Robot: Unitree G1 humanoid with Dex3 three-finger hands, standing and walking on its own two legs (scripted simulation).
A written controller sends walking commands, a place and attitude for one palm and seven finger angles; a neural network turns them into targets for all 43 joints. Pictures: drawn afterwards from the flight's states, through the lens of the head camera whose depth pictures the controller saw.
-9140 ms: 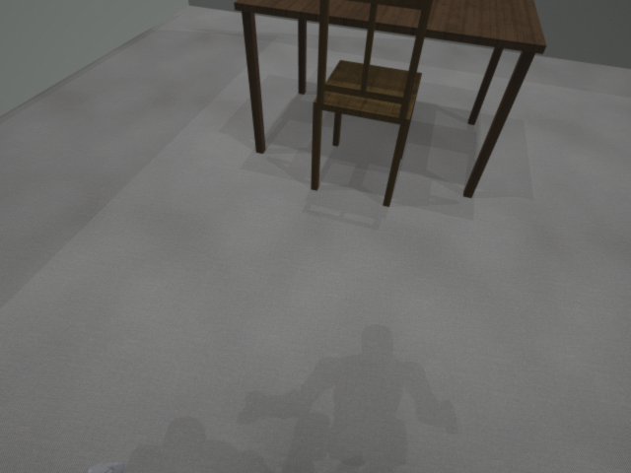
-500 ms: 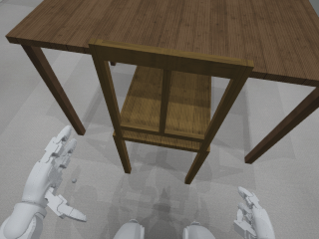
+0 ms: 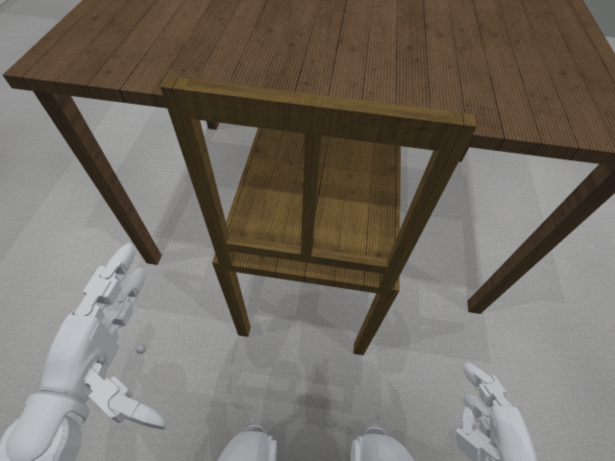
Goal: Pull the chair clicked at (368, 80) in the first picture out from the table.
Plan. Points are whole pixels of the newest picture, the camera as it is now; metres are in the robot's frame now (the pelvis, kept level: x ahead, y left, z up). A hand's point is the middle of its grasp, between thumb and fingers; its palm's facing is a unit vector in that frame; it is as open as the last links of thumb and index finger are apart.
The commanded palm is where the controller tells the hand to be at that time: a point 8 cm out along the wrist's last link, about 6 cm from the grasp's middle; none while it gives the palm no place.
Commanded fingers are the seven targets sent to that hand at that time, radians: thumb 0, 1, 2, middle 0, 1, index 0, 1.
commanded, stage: aim the fingers beside a spindle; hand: left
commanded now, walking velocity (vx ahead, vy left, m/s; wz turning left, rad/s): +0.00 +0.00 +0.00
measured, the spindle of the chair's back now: (309, 202) +0.49 +0.02 +0.00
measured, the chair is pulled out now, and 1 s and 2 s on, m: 0.00 0.00 0.00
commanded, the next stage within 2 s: none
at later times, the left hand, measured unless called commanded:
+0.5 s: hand (153, 329) +0.27 +0.20 +0.02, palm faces -0.11 -0.99 -0.05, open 16.9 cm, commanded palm +0.26 +0.26 +0.03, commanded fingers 0.00 -0.50 0.30 -0.06 -0.08 -0.06 -0.08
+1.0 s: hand (173, 291) +0.33 +0.20 +0.00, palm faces -0.12 -0.99 -0.04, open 16.9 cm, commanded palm +0.31 +0.25 +0.01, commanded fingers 0.00 -0.50 0.30 -0.06 -0.08 -0.06 -0.08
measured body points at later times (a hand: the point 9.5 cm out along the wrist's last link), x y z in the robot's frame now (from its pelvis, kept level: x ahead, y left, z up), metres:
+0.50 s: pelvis -0.01 +0.00 -0.01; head +0.08 +0.01 +0.43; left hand +0.27 +0.26 +0.03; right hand +0.16 -0.25 -0.08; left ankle +0.00 +0.10 -0.66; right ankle +0.03 -0.12 -0.66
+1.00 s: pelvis -0.01 +0.00 -0.02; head +0.10 +0.01 +0.42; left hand +0.33 +0.25 +0.01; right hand +0.14 -0.25 -0.11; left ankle +0.00 +0.10 -0.66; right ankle +0.03 -0.12 -0.66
